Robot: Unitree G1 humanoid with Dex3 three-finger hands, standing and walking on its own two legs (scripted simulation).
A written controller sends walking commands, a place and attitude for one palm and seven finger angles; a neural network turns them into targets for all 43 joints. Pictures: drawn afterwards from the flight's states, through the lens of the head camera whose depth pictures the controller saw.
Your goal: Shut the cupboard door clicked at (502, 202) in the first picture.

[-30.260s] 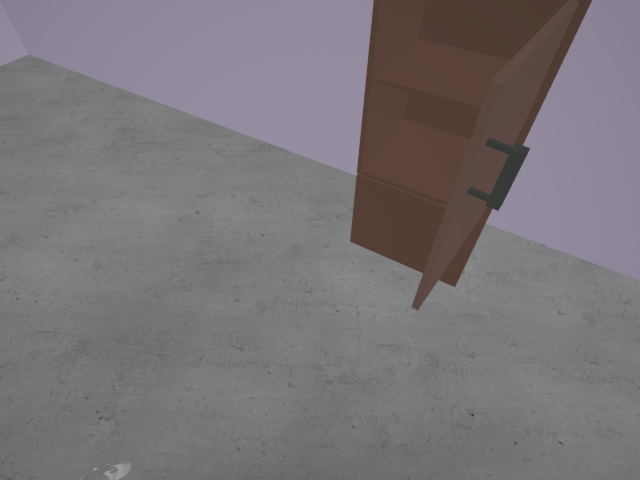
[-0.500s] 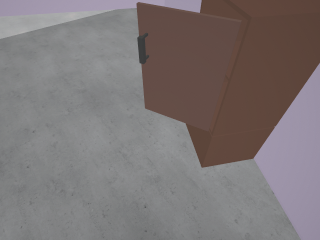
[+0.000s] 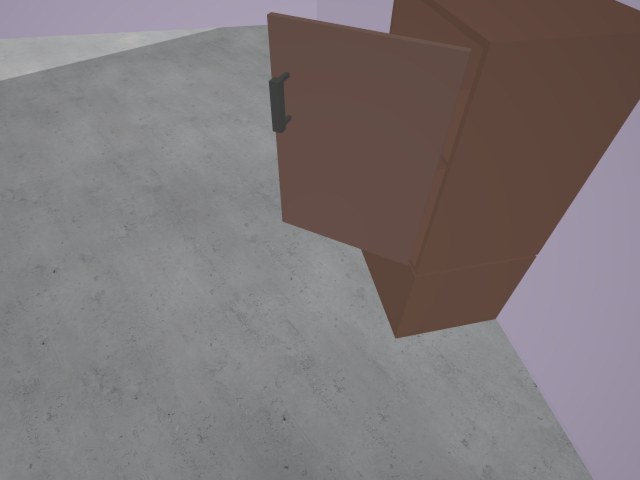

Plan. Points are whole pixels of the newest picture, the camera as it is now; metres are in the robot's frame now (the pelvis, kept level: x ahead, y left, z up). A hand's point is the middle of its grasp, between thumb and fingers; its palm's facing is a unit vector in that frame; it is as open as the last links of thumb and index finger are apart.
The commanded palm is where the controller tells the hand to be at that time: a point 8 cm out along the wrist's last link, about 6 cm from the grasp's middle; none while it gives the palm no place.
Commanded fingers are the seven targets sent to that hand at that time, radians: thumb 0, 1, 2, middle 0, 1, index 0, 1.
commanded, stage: look to check the result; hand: left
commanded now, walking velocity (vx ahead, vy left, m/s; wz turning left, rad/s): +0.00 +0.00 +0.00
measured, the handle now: (282, 102) +0.87 +0.13 +0.04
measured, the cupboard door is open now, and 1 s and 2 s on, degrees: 53 53 53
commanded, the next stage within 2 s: walk to a spot facing it in 0.56 s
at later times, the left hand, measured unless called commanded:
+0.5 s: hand out of the picture -0.03 +0.17 -0.18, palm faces +0.02 -0.98 -0.18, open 7.4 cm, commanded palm none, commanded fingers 0.00 0.90 0.90 -0.20 -0.30 -0.20 -0.30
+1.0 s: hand out of the picture +0.00 +0.20 -0.20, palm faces +0.16 -0.96 -0.21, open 7.4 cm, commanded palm none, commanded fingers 0.00 0.90 0.90 -0.20 -0.30 -0.20 -0.30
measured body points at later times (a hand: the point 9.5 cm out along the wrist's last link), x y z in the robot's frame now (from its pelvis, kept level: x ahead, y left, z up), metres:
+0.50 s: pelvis +0.00 +0.01 +0.00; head +0.01 +0.01 +0.45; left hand -0.03 +0.22 -0.16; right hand -0.02 -0.20 -0.16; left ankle +0.03 +0.10 -0.74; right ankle -0.02 -0.11 -0.74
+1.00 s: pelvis +0.00 +0.02 -0.02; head +0.03 +0.03 +0.43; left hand -0.01 +0.25 -0.18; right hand +0.02 -0.21 -0.17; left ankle +0.02 +0.10 -0.74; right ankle -0.02 -0.11 -0.74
